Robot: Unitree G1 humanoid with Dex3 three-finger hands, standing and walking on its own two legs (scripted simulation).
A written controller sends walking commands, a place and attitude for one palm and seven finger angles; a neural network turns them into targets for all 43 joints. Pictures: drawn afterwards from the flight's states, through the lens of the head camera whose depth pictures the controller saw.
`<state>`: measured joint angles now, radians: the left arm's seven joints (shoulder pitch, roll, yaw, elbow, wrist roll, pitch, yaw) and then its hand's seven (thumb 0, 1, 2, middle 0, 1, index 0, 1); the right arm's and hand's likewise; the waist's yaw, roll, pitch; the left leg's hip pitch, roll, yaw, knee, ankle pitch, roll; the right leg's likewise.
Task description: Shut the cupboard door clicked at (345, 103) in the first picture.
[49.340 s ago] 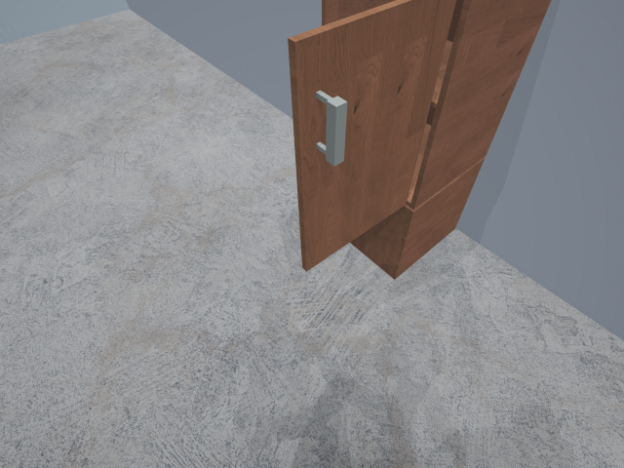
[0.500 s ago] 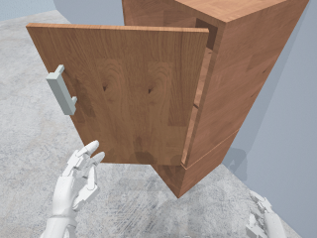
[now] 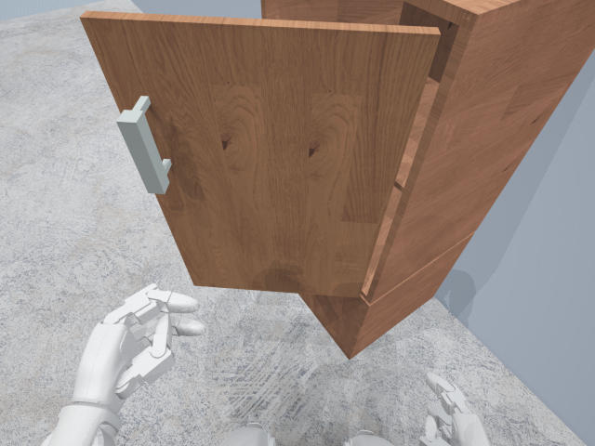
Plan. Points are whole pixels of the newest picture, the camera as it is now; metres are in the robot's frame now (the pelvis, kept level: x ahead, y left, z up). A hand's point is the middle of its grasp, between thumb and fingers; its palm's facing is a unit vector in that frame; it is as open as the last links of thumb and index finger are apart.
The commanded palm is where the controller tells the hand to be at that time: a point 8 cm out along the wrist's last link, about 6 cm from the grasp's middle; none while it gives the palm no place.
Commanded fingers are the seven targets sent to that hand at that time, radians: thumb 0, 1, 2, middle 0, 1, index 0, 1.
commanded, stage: raise the hand and make a fist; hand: left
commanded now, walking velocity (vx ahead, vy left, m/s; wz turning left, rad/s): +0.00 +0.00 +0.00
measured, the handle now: (151, 145) +0.46 +0.24 +0.16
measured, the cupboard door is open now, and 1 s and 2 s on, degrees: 51 51 51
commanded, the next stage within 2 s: bring the fist close to the handle in 1.12 s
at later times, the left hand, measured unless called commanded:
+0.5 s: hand (140, 305) +0.24 +0.19 +0.13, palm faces +0.01 -1.00 -0.06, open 3.1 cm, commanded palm +0.22 +0.24 +0.14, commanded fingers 0.00 0.90 0.90 -1.30 -1.50 -1.30 -1.50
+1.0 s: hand (135, 282) +0.25 +0.19 +0.15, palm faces +0.02 -1.00 -0.03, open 3.1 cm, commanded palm +0.23 +0.23 +0.16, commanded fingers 0.00 0.90 0.90 -1.30 -1.50 -1.30 -1.50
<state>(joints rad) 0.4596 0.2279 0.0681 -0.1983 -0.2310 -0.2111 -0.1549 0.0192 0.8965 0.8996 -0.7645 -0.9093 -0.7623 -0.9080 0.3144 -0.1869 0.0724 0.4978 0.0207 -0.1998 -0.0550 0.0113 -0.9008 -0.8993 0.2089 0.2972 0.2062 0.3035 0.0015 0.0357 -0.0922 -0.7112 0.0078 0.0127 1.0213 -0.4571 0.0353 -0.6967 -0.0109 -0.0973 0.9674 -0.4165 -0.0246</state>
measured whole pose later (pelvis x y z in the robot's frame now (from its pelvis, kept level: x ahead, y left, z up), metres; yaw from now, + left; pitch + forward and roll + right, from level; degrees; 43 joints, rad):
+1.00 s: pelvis +0.03 -0.01 +0.04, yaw +0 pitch +1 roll -1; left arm 0.31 0.26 0.21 -0.18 -0.30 -0.05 -0.25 0.02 0.90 0.90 -1.30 -1.50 -1.30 -1.50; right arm 0.27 -0.26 0.05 0.57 0.05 -0.25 -0.08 0.01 -0.90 -0.90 0.20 0.30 0.20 0.30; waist 0.03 0.03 -0.04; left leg -0.36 0.00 0.02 0.70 -0.36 0.03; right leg -0.36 0.00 -0.09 0.67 -0.33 -0.02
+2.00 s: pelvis +0.03 -0.01 +0.05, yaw +0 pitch +2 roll +0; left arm -0.10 0.31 0.26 0.21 -0.27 -0.05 -0.26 0.02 0.90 0.90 -1.31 -1.50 -1.30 -1.50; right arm 0.25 -0.27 0.05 0.62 0.05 -0.20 -0.09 0.01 -0.90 -0.90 0.20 0.30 0.20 0.30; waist 0.01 0.03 -0.02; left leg -0.34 0.00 0.03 0.65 -0.34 0.02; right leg -0.35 0.00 -0.08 0.64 -0.31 -0.03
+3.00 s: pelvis +0.02 +0.00 +0.05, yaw +0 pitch +3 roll -1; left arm -0.39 0.38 0.27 0.56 -0.26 -0.11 -0.36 0.02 0.89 0.91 -1.31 -1.50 -1.30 -1.50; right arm 0.25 -0.28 0.06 0.62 0.06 -0.14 -0.10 0.01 -0.90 -0.90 0.21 0.30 0.20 0.30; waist -0.01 0.02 -0.02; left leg -0.40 -0.01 0.02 0.67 -0.33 0.03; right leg -0.40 -0.01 -0.08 0.65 -0.30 -0.02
